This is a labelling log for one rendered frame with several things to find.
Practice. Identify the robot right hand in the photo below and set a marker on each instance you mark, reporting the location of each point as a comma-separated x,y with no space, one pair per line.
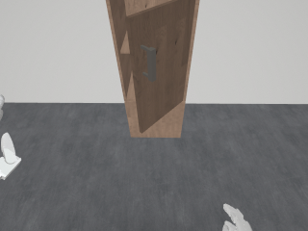
237,217

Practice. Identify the robot left hand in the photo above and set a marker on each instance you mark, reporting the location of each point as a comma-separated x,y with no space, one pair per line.
10,161

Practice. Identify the handle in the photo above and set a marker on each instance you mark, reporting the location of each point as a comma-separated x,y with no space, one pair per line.
151,63

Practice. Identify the cupboard door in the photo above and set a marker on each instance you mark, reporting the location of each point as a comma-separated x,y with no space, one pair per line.
167,28

